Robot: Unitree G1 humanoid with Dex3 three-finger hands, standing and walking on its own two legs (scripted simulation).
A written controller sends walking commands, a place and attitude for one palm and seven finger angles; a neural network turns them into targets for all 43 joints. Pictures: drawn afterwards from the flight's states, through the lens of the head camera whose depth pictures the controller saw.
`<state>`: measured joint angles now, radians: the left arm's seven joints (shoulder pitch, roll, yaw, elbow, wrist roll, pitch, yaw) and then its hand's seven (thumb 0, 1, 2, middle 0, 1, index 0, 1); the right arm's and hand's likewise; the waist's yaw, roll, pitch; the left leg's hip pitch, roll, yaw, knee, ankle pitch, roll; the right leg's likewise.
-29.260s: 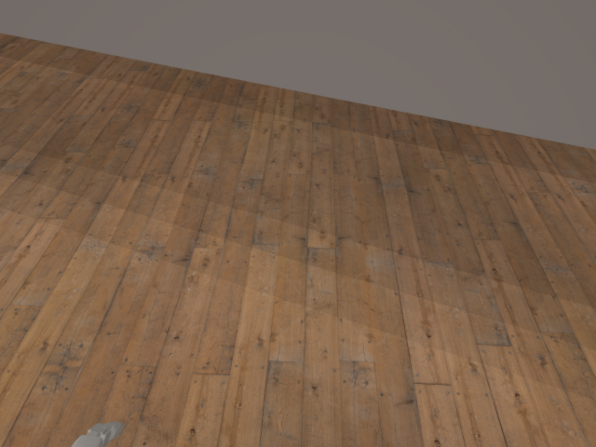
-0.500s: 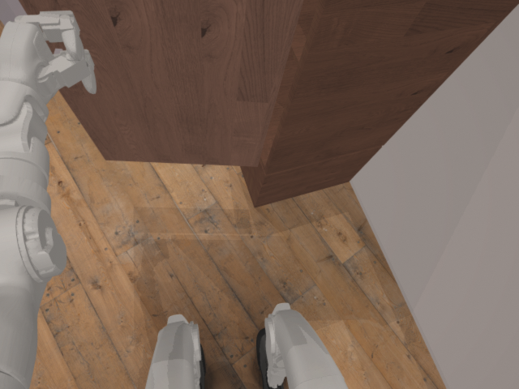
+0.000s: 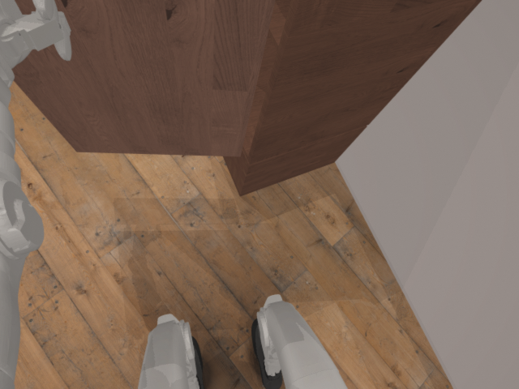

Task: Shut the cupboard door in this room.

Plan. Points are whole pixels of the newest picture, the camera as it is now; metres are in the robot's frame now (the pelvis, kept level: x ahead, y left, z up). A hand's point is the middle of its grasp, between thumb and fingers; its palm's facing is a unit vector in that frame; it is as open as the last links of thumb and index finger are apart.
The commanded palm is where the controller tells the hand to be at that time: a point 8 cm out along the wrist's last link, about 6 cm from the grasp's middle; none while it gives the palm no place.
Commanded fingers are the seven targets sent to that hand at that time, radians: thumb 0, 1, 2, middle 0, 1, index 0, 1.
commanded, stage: push the door shut along its arc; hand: left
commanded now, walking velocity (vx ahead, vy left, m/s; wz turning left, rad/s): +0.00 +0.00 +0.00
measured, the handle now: out of the picture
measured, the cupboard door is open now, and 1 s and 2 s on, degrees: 69 63 63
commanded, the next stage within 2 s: pull the fist back off the door in 0.18 s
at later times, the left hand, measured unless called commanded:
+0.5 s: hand (74, 10) +0.61 +0.15 +0.09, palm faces +0.18 -0.98 +0.00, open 3.0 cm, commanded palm +0.59 +0.16 +0.09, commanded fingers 0.00 0.90 0.90 -1.30 -1.50 -1.30 -1.50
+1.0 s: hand (72, 64) +0.54 +0.16 +0.08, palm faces +0.14 -0.99 +0.00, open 3.1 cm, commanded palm +0.51 +0.18 +0.09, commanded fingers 0.00 0.90 0.90 -1.30 -1.50 -1.30 -1.50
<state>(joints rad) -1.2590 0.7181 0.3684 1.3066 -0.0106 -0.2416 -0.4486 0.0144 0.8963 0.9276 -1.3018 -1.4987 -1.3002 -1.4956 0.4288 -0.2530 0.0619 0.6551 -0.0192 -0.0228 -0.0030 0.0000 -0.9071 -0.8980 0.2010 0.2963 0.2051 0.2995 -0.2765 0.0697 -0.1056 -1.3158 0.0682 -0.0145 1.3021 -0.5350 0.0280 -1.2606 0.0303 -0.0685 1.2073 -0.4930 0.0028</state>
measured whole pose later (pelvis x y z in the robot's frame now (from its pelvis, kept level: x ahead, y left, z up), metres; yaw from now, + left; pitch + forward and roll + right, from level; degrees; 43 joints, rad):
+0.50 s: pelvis -0.01 -0.01 -0.01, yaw +1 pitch +33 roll -6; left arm -1.33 0.59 0.41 1.27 0.09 -0.24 0.06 0.01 0.87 0.92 -1.30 -1.50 -1.30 -1.50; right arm 0.43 -0.24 0.05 0.63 -0.10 -0.04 0.07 0.00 -0.91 -0.90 0.20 0.30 0.20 0.30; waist -0.30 0.07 -0.12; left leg -1.39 0.07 -0.05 1.33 -0.52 0.01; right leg -1.33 0.03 -0.10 1.24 -0.49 -0.01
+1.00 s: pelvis +0.01 -0.02 +0.03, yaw +2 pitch +27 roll -3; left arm -0.95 0.41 0.37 1.16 -0.04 -0.40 -0.03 0.01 0.90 0.90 -1.30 -1.50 -1.30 -1.50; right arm 0.44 -0.26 -0.01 0.64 -0.05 0.02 0.07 0.00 -0.91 -0.90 0.20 0.30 0.20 0.30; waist -0.20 0.04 -0.13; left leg -1.14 0.06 -0.01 1.17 -0.51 0.00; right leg -1.09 0.02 -0.07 1.11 -0.49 -0.02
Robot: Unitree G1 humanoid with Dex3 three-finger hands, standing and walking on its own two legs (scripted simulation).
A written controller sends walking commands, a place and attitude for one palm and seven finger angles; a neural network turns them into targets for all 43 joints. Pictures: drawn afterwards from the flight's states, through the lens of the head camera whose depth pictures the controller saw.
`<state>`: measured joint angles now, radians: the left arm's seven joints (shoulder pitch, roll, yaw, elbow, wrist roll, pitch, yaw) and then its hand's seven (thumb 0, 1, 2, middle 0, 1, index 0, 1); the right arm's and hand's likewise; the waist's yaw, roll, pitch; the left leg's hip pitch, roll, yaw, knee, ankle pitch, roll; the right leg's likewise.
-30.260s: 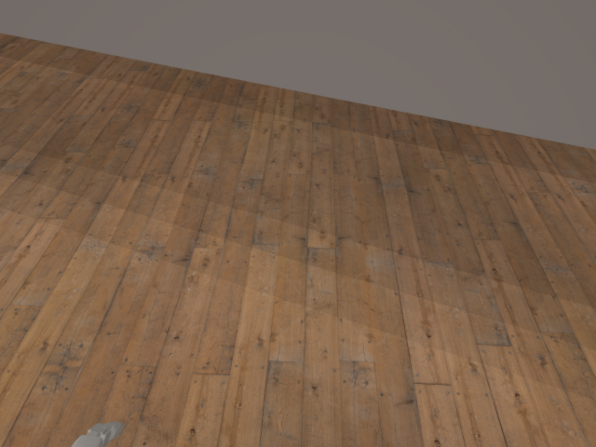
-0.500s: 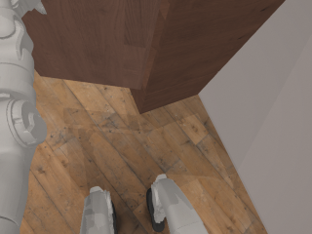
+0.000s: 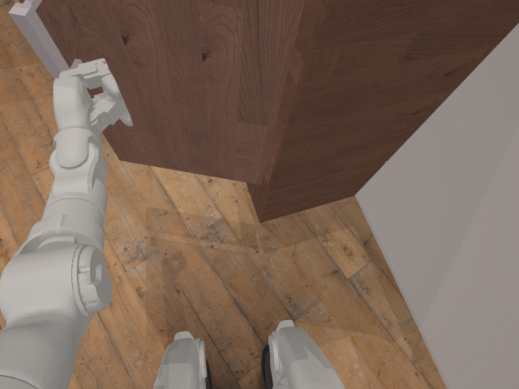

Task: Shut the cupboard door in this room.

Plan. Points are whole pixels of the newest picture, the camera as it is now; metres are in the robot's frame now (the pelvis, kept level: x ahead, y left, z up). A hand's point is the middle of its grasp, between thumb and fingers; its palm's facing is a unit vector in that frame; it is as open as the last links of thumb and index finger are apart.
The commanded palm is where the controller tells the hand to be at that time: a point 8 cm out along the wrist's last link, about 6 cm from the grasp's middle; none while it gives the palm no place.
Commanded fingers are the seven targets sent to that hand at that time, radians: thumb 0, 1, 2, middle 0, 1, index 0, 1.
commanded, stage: pull the fist back off the door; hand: left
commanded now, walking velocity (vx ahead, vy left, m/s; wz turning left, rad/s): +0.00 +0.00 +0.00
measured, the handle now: (54, 43) +0.64 +0.25 +0.06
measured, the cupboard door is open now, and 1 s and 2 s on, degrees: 63 63 63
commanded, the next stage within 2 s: draw the hand back to the body in 0.16 s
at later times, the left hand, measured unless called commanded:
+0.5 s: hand (100, 117) +0.48 +0.16 +0.09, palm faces +0.10 -0.99 -0.05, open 3.1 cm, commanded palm +0.43 +0.21 +0.10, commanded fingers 0.00 0.90 0.90 -1.30 -1.50 -1.30 -1.50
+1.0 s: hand out of the picture +0.32 +0.22 +0.17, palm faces +0.22 -0.95 -0.23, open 3.2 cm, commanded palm +0.28 +0.27 +0.19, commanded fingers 0.00 0.90 0.90 -0.83 -0.99 -0.83 -0.99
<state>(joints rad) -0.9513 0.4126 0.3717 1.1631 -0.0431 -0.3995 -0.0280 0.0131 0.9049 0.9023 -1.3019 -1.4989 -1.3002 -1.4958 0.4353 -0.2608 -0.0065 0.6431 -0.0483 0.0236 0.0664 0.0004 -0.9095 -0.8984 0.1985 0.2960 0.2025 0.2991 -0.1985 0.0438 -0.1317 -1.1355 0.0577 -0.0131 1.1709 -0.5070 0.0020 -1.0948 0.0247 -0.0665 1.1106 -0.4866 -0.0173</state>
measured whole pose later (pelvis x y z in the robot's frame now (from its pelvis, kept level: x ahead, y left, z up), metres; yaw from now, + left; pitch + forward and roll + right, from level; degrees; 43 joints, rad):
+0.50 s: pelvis +0.01 +0.01 +0.02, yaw -1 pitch +21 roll -2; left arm -0.65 0.31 0.33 0.88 -0.10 -0.41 -0.04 0.01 0.90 0.90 -1.30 -1.50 -1.30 -1.50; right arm 0.40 -0.22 0.00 0.61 0.00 0.08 0.05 0.00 -0.91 -0.90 0.20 0.30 0.20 0.30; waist -0.13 0.07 -0.14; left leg -0.95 0.05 0.04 1.06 -0.49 0.01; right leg -0.93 0.02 -0.02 1.02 -0.47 0.00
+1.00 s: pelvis +0.02 +0.01 +0.08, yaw +2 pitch +3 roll +0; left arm -0.02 0.29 0.12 0.18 -0.09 -0.09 0.05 0.01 0.90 0.90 -1.09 -1.26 -1.09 -1.26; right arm 0.19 -0.24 0.01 0.54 0.06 0.03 -0.08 0.01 -0.91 -0.90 0.20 0.30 0.20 0.30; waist 0.00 0.04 -0.06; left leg -0.36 0.00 0.03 0.64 -0.34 0.02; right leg -0.34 -0.02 -0.03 0.62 -0.34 0.01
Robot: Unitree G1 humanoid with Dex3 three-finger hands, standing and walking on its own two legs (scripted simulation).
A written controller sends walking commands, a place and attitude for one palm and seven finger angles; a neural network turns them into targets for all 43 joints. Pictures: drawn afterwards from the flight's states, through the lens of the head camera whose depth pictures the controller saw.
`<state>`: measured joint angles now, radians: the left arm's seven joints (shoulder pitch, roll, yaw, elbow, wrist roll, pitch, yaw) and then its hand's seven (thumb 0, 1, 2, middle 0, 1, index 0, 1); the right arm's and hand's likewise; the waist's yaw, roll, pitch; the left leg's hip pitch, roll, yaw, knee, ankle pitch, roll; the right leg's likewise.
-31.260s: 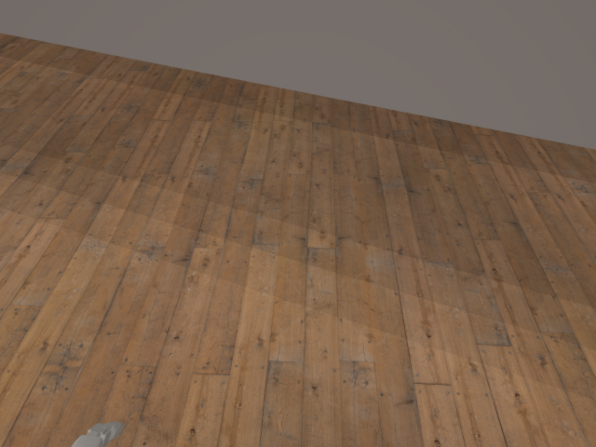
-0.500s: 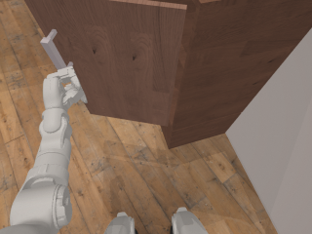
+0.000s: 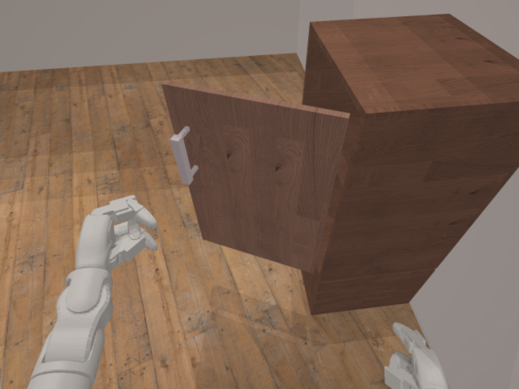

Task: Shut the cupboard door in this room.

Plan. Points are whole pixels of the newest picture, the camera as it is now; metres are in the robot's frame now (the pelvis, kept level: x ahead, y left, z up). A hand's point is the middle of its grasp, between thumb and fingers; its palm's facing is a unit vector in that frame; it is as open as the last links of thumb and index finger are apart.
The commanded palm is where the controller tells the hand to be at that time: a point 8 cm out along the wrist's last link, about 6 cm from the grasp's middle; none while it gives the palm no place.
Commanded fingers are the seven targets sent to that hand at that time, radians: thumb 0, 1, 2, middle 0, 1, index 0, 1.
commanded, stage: draw the hand back to the body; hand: left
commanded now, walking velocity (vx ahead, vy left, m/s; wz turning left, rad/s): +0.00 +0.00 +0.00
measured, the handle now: (186, 155) +0.63 +0.22 -0.03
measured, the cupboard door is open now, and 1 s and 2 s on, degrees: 63 63 63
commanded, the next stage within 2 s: step back with the hand held close in 0.86 s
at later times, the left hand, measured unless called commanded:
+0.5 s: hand (26, 276) +0.20 +0.27 +0.17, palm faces +0.46 -0.78 -0.42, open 6.2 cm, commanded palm +0.15 +0.30 +0.19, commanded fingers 0.00 0.90 0.90 -0.20 -0.30 -0.20 -0.30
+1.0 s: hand (31, 277) +0.20 +0.25 +0.18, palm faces +0.45 -0.79 -0.42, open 7.4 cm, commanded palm +0.15 +0.29 +0.19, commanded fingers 0.00 0.90 0.90 -0.20 -0.30 -0.20 -0.30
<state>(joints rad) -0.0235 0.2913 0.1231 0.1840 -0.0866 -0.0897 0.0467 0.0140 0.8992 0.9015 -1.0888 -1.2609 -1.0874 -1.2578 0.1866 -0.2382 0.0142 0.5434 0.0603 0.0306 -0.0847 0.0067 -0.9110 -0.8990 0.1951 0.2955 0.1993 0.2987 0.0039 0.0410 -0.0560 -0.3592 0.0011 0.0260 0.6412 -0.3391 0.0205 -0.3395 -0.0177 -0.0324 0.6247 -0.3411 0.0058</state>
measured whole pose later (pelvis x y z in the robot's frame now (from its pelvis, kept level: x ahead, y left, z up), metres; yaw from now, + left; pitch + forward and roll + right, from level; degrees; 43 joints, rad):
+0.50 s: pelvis +0.01 +0.00 +0.02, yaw +1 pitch -3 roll +0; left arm 0.46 0.36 0.34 -0.37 -0.09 -0.02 0.10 0.01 0.90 0.90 -0.42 -0.53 -0.42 -0.52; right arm 0.21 -0.23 0.03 0.62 0.02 -0.06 -0.07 0.01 -0.91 -0.90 0.20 0.30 0.20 0.30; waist 0.06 0.08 0.00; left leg -0.11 0.00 0.01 0.42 -0.26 0.01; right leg -0.08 -0.02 -0.05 0.40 -0.26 0.00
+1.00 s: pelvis +0.01 -0.01 +0.02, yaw +0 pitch -4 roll +0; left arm 0.46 0.35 0.35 -0.37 -0.08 -0.06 0.10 0.01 0.89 0.90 -0.22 -0.30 -0.21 -0.30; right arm 0.20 -0.23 0.01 0.63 0.02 -0.11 -0.08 0.01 -0.91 -0.90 0.20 0.30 0.20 0.30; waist 0.05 0.08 0.01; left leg -0.09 0.01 0.02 0.40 -0.24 0.00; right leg -0.07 0.00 -0.04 0.39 -0.25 -0.01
